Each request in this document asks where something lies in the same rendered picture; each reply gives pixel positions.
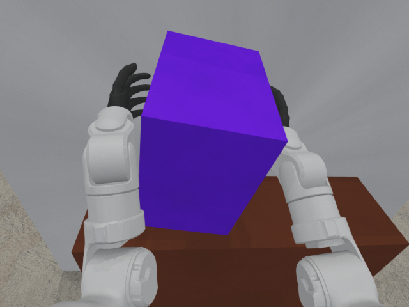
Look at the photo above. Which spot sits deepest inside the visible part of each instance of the right robot hand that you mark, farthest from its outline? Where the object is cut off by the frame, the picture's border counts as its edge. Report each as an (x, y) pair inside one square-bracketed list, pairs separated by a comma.
[(281, 106)]

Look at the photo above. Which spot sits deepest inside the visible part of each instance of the left robot forearm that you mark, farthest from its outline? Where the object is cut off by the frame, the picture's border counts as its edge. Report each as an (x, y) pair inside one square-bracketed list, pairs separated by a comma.
[(111, 182)]

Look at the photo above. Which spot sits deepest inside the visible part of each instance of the right robot forearm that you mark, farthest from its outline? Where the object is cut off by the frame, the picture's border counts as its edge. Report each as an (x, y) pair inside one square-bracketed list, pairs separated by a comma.
[(316, 219)]

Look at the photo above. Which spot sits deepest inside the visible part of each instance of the left robot hand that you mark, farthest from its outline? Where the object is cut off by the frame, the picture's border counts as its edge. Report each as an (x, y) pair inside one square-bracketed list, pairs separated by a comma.
[(121, 91)]

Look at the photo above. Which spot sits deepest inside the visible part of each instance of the carton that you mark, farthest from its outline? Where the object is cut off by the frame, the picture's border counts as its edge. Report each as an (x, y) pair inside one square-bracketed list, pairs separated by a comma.
[(210, 132)]

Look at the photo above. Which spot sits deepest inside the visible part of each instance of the left robot upper arm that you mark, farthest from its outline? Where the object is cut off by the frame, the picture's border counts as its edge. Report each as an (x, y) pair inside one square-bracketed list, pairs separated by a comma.
[(118, 277)]

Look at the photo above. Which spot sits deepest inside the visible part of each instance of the pedestal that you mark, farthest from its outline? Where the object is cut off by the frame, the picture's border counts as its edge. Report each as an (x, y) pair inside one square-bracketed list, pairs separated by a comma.
[(255, 264)]

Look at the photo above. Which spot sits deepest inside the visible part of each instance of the right robot upper arm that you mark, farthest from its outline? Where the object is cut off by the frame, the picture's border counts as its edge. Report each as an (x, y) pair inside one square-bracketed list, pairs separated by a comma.
[(336, 279)]

